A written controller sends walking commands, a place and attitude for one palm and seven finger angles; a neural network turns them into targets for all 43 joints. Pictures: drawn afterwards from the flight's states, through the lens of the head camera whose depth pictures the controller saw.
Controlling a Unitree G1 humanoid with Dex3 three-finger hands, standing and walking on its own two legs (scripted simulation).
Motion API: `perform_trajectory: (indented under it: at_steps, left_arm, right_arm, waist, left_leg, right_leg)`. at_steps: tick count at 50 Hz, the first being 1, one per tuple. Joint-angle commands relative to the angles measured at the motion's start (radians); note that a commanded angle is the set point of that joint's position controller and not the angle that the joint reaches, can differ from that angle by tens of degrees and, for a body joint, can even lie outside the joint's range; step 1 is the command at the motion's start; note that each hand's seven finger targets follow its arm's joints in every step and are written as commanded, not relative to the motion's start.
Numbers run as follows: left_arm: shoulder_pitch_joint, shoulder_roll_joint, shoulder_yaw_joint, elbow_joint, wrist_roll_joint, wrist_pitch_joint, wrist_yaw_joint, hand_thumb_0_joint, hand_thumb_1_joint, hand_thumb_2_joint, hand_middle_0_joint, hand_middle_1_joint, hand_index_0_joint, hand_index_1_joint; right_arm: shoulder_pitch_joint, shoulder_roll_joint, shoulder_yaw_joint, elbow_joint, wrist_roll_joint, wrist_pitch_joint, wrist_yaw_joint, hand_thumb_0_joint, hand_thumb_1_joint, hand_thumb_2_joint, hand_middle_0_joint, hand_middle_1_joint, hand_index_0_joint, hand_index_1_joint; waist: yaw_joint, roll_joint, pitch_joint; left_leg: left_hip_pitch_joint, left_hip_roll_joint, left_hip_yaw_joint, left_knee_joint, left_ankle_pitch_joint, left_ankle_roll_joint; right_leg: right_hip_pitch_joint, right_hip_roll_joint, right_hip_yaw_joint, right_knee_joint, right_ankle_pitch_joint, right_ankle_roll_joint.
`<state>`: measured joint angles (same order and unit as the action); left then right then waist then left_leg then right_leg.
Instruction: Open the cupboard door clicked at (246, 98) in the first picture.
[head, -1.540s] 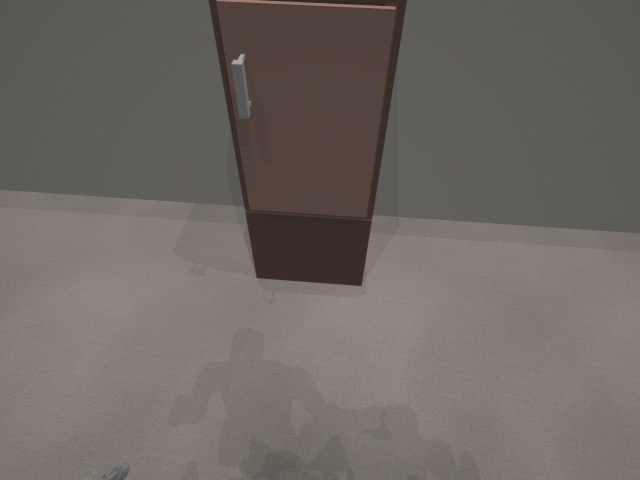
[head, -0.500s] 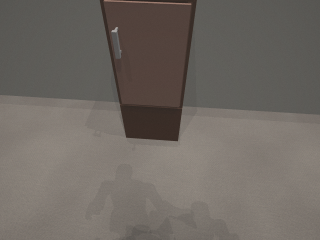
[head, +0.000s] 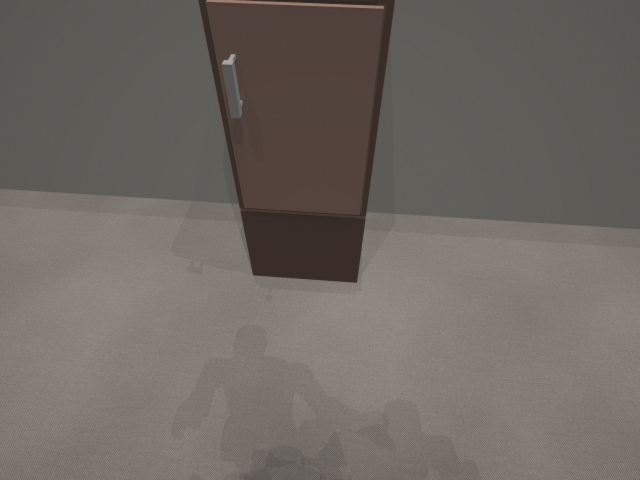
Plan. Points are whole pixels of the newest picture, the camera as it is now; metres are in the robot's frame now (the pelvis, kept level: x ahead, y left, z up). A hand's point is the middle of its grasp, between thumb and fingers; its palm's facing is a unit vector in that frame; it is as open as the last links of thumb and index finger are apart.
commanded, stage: take the last steps up to it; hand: left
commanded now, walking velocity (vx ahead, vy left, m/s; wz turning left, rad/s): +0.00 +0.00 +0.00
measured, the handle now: (234, 86) +0.92 +0.26 +0.04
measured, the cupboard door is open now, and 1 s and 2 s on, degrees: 0 0 0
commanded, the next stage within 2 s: come to a stop and stand still in 1.00 s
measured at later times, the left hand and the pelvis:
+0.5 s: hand out of the picture +0.07 +0.23 -0.18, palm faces -0.01 -0.99 -0.16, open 7.4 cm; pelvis +0.09 +0.04 -0.01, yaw -1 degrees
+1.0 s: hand (217, 367) +0.33 +0.20 -0.17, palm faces +0.05 -0.97 -0.22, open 7.1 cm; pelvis +0.27 +0.01 -0.01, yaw +1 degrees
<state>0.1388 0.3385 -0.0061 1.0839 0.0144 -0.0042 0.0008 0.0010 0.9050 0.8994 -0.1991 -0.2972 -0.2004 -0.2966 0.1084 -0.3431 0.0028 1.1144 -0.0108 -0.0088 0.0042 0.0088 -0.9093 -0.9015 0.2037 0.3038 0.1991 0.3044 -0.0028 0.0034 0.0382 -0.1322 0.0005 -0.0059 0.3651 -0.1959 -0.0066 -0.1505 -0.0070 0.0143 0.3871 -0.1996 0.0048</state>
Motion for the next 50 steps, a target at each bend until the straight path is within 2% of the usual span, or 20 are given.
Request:
perform_trajectory:
  at_steps: [1, 4, 9, 11, 14, 15, 17, 18, 20, 22, 26, 33, 36, 37, 38, 39, 40, 43, 46, 50]
  left_arm:
    - [-0.04, 0.207, 0.043, -0.06, -0.002, -0.025, 0.011, 0.0, 0.9, 0.9, -0.2, -0.3, -0.2, -0.3]
    - [0.044, 0.092, 0.021, -0.027, 0.001, -0.003, 0.015, 0.0, 0.9, 0.9, -0.2, -0.3, -0.2, -0.3]
    - [0.139, 0.144, 0.055, -0.032, 0.009, 0.007, 0.006, 0.0, 0.9, 0.9, -0.2, -0.3, -0.2, -0.3]
    - [0.167, 0.143, 0.068, -0.04, 0.008, -0.002, 0.009, 0.0, 0.9, 0.9, -0.2, -0.3, -0.2, -0.3]
    - [0.144, 0.11, 0.074, -0.059, 0.006, -0.011, 0.008, 0.0, 0.9, 0.9, -0.2, -0.3, -0.2, -0.3]
    - [0.119, 0.079, 0.07, -0.068, 0.005, -0.009, 0.004, 0.0, 0.9, 0.9, -0.2, -0.3, -0.2, -0.3]
    - [0.072, -0.044, 0.05, -0.115, 0.004, -0.009, -0.003, 0.0, 0.9, 0.9, -0.2, -0.3, -0.2, -0.3]
    - [0.021, -0.024, 0.052, -0.135, 0.014, -0.016, 0.005, 0.0, 0.9, 0.9, -0.2, -0.3, -0.2, -0.3]
    - [0.041, -0.046, 0.06, -0.116, 0.013, -0.025, -0.004, 0.0, 0.9, 0.9, -0.2, -0.3, -0.2, -0.3]
    - [0.077, -0.08, 0.057, -0.095, 0.012, -0.028, -0.013, 0.0, 0.9, 0.9, -0.2, -0.3, -0.2, -0.3]
    - [0.073, -0.119, 0.056, -0.095, 0.011, -0.019, -0.019, 0.0, 0.9, 0.9, -0.2, -0.3, -0.2, -0.3]
    - [-0.045, -0.151, 0.057, -0.141, 0.005, -0.03, -0.019, 0.0, 0.9, 0.9, -0.2, -0.3, -0.2, -0.3]
    - [0.156, -0.113, 0.075, -0.084, 0.011, -0.039, -0.01, 0.0, 0.9, 0.9, -0.2, -0.3, -0.2, -0.3]
    - [0.281, -0.074, 0.088, -0.048, 0.017, -0.051, -0.005, 0.0, 0.9, 0.9, -0.2, -0.3, -0.2, -0.3]
    - [0.41, 0.021, 0.114, -0.023, 0.026, -0.066, 0.01, 0.0, 0.9, 0.9, -0.2, -0.3, -0.2, -0.3]
    - [0.454, 0.095, 0.128, -0.005, 0.008, -0.066, 0.016, 0.0, 0.9, 0.9, -0.2, -0.3, -0.2, -0.3]
    - [0.378, 0.069, 0.124, -0.02, -0.006, -0.057, 0.019, 0.0, 0.9, 0.9, -0.2, -0.3, -0.2, -0.3]
    - [0.171, -0.072, 0.079, -0.067, 0.001, -0.063, 0.024, 0.0, 0.9, 0.9, -0.2, -0.3, -0.2, -0.3]
    - [0.166, -0.11, 0.062, -0.064, 0.01, -0.073, 0.021, 0.0, 0.9, 0.9, -0.2, -0.3, -0.2, -0.3]
    - [0.165, -0.079, 0.071, -0.072, 0.012, -0.073, 0.019, 0.0, 0.9, 0.9, -0.2, -0.3, -0.2, -0.3]
  right_arm:
    - [-0.039, -0.205, -0.039, -0.065, 0.003, -0.026, -0.016, 0.0, -0.9, -0.9, 0.2, 0.3, 0.2, 0.3]
    - [0.042, -0.07, -0.009, -0.038, -0.006, -0.005, -0.009, 0.0, -0.9, -0.9, 0.2, 0.3, 0.2, 0.3]
    - [0.082, -0.046, -0.017, -0.061, -0.016, 0.005, -0.003, 0.0, -0.9, -0.9, 0.2, 0.3, 0.2, 0.3]
    - [0.094, -0.037, -0.025, -0.078, -0.016, -0.002, -0.001, 0.0, -0.9, -0.9, 0.2, 0.3, 0.2, 0.3]
    - [0.194, -0.001, -0.031, -0.067, -0.009, -0.02, 0.002, 0.0, -0.9, -0.9, 0.2, 0.3, 0.2, 0.3]
    - [0.262, 0.003, -0.033, -0.044, -0.006, -0.026, -0.001, 0.0, -0.9, -0.9, 0.2, 0.3, 0.2, 0.3]
    - [0.438, -0.106, -0.068, 0.0, -0.018, -0.035, -0.016, 0.0, -0.9, -0.9, 0.2, 0.3, 0.2, 0.3]
    - [0.468, -0.085, -0.061, 0.003, -0.011, -0.035, -0.021, 0.0, -0.9, -0.9, 0.2, 0.3, 0.2, 0.3]
    - [0.425, -0.006, -0.044, -0.011, -0.006, -0.049, -0.032, 0.0, -0.9, -0.9, 0.2, 0.3, 0.2, 0.3]
    - [0.405, 0.026, -0.036, -0.015, -0.008, -0.067, -0.037, 0.0, -0.9, -0.9, 0.2, 0.3, 0.2, 0.3]
    - [0.445, 0.071, -0.034, 0.02, -0.001, -0.082, -0.046, 0.0, -0.9, -0.9, 0.2, 0.3, 0.2, 0.3]
    - [0.495, 0.096, -0.035, 0.075, -0.009, -0.078, -0.048, 0.0, -0.9, -0.9, 0.2, 0.3, 0.2, 0.3]
    - [0.447, 0.069, -0.046, 0.068, -0.001, -0.075, -0.049, 0.0, -0.9, -0.9, 0.2, 0.3, 0.2, 0.3]
    - [0.443, 0.072, -0.046, 0.058, 0.003, -0.074, -0.045, 0.0, -0.9, -0.9, 0.2, 0.3, 0.2, 0.3]
    - [0.465, 0.118, -0.042, 0.034, 0.011, -0.076, -0.031, 0.0, -0.9, -0.9, 0.2, 0.3, 0.2, 0.3]
    - [0.505, 0.148, -0.042, 0.014, 0.013, -0.075, -0.031, 0.0, -0.9, -0.9, 0.2, 0.3, 0.2, 0.3]
    - [0.429, 0.127, -0.053, 0.003, 0.009, -0.065, -0.032, 0.0, -0.9, -0.9, 0.2, 0.3, 0.2, 0.3]
    - [0.335, 0.185, -0.053, -0.009, -0.008, -0.037, -0.016, 0.0, -0.9, -0.9, 0.2, 0.3, 0.2, 0.3]
    - [0.381, 0.21, -0.048, -0.003, -0.016, -0.007, -0.011, 0.0, -0.9, -0.9, 0.2, 0.3, 0.2, 0.3]
    - [0.3, 0.197, -0.049, -0.055, -0.012, 0.002, 0.003, 0.0, -0.9, -0.9, 0.2, 0.3, 0.2, 0.3]
  waist:
    - [0.003, -0.004, -0.077]
    - [0.008, -0.027, -0.079]
    - [0.037, -0.17, 0.058]
    - [0.035, -0.171, 0.092]
    - [-0.015, -0.089, 0.083]
    - [-0.044, -0.044, 0.078]
    - [-0.098, 0.31, 0.098]
    - [-0.098, 0.238, 0.133]
    - [-0.065, 0.082, 0.147]
    - [-0.034, 0.03, 0.099]
    - [-0.02, 0.089, 0.071]
    - [-0.033, 0.121, 0.11]
    - [0.069, 0.082, 0.02]
    - [0.12, 0.023, -0.049]
    - [0.16, -0.161, -0.167]
    - [0.118, -0.267, -0.254]
    - [0.114, -0.117, -0.144]
    - [0.017, -0.018, 0.069]
    - [-0.035, -0.078, 0.068]
    - [-0.039, -0.097, 0.056]
  left_leg:
    - [0.015, 0.117, -0.089, -0.061, 0.119, 0.03]
    - [-0.012, 0.089, -0.054, -0.018, -0.045, 0.012]
    - [-0.234, 0.016, 0.036, 0.177, -0.251, 0.006]
    - [-0.267, 0.036, 0.048, 0.254, -0.236, 0.009]
    - [-0.108, 0.045, 0.06, 0.126, -0.192, 0.022]
    - [-0.002, 0.048, 0.032, 0.051, -0.184, 0.031]
    - [0.145, 0.334, -0.377, -0.202, -0.304, 0.151]
    - [0.126, 0.376, -0.436, -0.226, -0.273, 0.189]
    - [0.126, 0.353, -0.352, -0.198, -0.07, 0.224]
    - [0.159, 0.303, -0.225, -0.169, 0.177, 0.215]
    - [0.182, 0.239, -0.082, -0.162, 0.366, 0.197]
    - [0.136, 0.223, 0.003, -0.113, 0.561, 0.171]
    - [0.089, 0.218, 0.048, 0.117, 0.713, 0.14]
    - [-0.014, 0.176, 0.061, 0.303, 0.617, 0.108]
    - [-0.234, 0.078, 0.107, 0.606, 0.235, 0.067]
    - [-0.389, -0.026, 0.068, 0.942, -0.343, 0.039]
    - [-0.433, 0.033, -0.02, 1.02, -0.323, 0.055]
    - [-0.389, 0.126, -0.02, 0.951, -0.139, 0.044]
    - [-0.335, 0.124, 0.022, 0.818, -0.083, 0.011]
    - [-0.312, 0.131, 0.059, 0.6, -0.013, -0.008]
  right_leg:
    - [0.01, -0.109, 0.095, -0.069, 0.125, -0.031]
    - [0.011, -0.112, 0.106, -0.073, -0.091, -0.022]
    - [-0.013, -0.218, 0.289, -0.197, -0.463, -0.107]
    - [-0.027, -0.275, 0.347, -0.215, -0.441, -0.157]
    - [-0.129, -0.235, 0.23, -0.101, -0.315, -0.147]
    - [-0.208, -0.161, 0.137, -0.006, -0.294, -0.113]
    - [-0.487, 0.033, -0.115, 0.461, -0.347, -0.023]
    - [-0.543, -0.011, -0.035, 0.589, -0.361, -0.034]
    - [-0.581, -0.079, -0.008, 0.709, -0.254, -0.037]
    - [-0.554, -0.096, -0.029, 0.723, -0.177, -0.02]
    - [-0.535, -0.095, -0.079, 0.646, -0.086, -0.004]
    - [-0.358, -0.037, -0.161, 0.315, -0.035, -0.041]
    - [-0.084, 0.002, -0.166, 0.224, 0.015, -0.07]
    - [0.124, -0.014, -0.134, 0.158, 0.063, -0.086]
    - [0.352, -0.258, 0.168, 0.093, 0.056, -0.165]
    - [0.407, -0.501, 0.555, -0.056, 0.135, -0.272]
    - [0.297, -0.482, 0.5, -0.108, 0.047, -0.284]
    - [-0.129, -0.36, 0.217, -0.175, -0.054, -0.187]
    - [-0.221, -0.278, 0.025, -0.193, 0.109, -0.148]
    - [-0.229, -0.253, -0.034, -0.214, 0.092, -0.163]
